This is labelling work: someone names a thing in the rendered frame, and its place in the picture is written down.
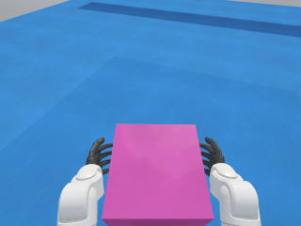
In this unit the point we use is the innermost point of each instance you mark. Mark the robot left hand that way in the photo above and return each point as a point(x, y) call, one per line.
point(95, 156)

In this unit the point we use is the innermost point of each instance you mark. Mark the robot right hand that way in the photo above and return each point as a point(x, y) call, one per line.
point(215, 154)

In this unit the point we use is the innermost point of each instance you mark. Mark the carton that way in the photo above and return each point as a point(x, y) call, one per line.
point(156, 177)

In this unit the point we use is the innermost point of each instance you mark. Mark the right robot forearm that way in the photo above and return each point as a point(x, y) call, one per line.
point(238, 199)

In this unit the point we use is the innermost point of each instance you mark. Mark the left robot forearm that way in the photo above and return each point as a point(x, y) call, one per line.
point(78, 201)

